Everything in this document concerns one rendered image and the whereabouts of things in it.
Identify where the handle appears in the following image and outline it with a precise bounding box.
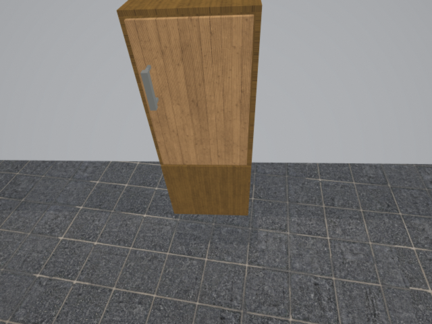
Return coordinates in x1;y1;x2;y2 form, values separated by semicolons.
140;65;159;111

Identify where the cupboard door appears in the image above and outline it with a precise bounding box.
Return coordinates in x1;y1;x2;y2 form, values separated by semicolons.
124;14;254;165

